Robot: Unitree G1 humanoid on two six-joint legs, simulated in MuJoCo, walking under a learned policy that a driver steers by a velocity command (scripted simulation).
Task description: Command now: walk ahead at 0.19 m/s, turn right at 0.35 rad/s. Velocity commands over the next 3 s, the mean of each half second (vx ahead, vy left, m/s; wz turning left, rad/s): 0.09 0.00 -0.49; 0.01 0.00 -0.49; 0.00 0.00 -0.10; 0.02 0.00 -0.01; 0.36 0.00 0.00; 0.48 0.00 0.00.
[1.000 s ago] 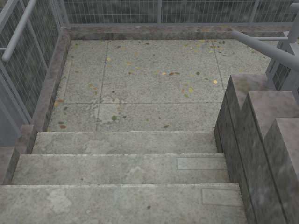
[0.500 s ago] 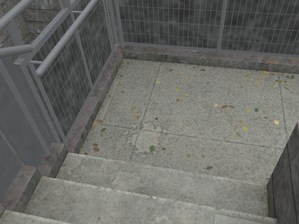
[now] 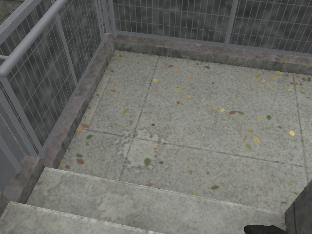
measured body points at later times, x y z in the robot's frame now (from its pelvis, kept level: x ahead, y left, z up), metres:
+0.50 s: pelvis +0.06 -0.05 -0.04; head +0.07 -0.08 +0.41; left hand +0.31 +0.12 -0.11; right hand +0.10 -0.36 -0.16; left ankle +0.06 +0.11 -0.67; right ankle +0.08 -0.15 -0.74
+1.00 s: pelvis +0.06 +0.00 -0.02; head +0.07 -0.02 +0.43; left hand +0.34 +0.14 -0.10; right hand +0.12 -0.31 -0.10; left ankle +0.12 +0.12 -0.71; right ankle +0.08 -0.15 -0.74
